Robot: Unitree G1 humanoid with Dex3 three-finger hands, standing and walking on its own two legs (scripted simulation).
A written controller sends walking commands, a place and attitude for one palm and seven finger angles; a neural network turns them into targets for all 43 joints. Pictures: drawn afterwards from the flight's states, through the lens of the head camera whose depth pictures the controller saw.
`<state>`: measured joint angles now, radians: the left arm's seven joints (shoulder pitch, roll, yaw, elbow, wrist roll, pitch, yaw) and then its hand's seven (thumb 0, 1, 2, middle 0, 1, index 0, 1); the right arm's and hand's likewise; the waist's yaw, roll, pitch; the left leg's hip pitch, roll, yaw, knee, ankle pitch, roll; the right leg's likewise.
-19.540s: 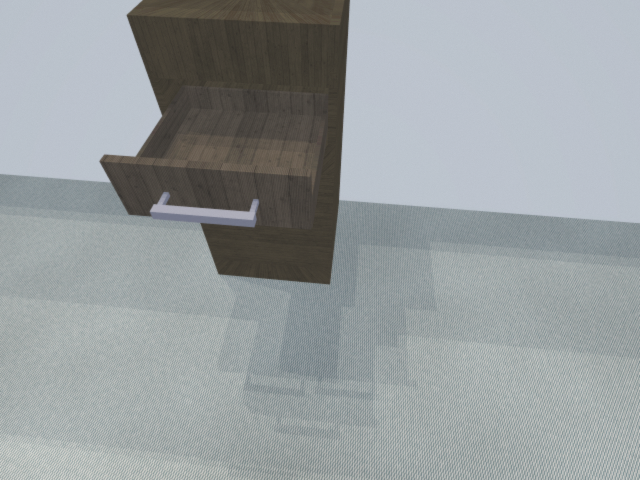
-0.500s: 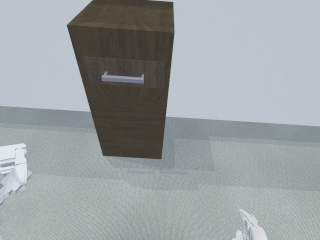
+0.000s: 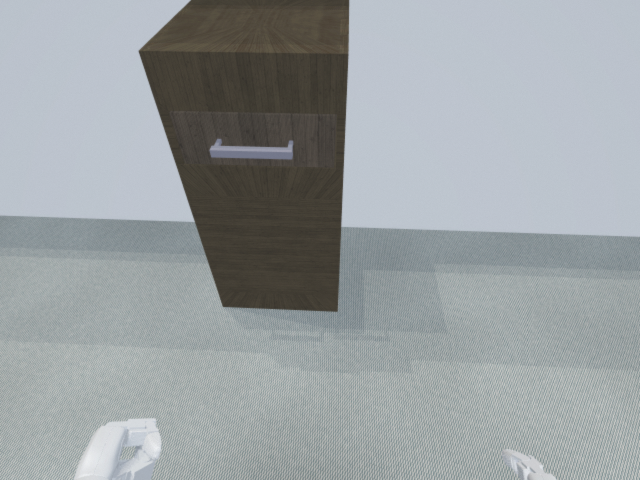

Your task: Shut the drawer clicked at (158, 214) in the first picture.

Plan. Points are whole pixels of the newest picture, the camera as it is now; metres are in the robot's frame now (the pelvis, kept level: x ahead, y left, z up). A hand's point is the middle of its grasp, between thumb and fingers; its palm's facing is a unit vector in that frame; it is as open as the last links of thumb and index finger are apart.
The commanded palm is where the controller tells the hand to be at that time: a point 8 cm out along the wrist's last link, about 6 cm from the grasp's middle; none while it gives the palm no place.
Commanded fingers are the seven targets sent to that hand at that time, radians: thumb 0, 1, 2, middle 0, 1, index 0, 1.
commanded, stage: let the arm hang, fingers relaxed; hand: left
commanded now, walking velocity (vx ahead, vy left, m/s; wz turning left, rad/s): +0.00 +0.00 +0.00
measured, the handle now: (253, 148) +0.83 +0.20 -0.03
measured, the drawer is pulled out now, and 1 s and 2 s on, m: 0.00 0.00 0.00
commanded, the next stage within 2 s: look to check the result in 0.92 s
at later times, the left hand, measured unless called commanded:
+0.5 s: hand out of the picture -0.05 +0.18 -0.16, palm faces +0.02 -0.97 -0.25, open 6.4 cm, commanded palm none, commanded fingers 0.00 0.90 0.90 -0.20 -0.30 -0.20 -0.30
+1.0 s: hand out of the picture +0.03 +0.15 -0.16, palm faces +0.04 -0.98 -0.19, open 7.4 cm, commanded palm none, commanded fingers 0.00 0.90 0.90 -0.20 -0.30 -0.20 -0.30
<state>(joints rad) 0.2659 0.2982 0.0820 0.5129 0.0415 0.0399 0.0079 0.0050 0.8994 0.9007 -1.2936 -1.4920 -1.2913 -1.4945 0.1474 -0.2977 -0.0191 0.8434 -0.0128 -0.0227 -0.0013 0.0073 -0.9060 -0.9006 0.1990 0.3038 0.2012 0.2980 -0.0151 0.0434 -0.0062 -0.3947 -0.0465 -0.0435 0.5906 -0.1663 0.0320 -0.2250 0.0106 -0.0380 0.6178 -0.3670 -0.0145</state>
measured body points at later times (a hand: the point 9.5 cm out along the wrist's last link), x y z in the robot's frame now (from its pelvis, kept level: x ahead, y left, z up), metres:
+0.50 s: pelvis +0.01 -0.02 +0.01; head +0.03 -0.02 +0.46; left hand -0.05 +0.23 -0.14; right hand +0.00 -0.24 -0.15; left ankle +0.09 +0.10 -0.72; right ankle -0.02 -0.11 -0.72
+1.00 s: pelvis +0.03 -0.02 +0.01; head +0.04 -0.02 +0.46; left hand +0.03 +0.20 -0.15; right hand +0.03 -0.24 -0.15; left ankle +0.09 +0.10 -0.72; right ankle -0.02 -0.11 -0.72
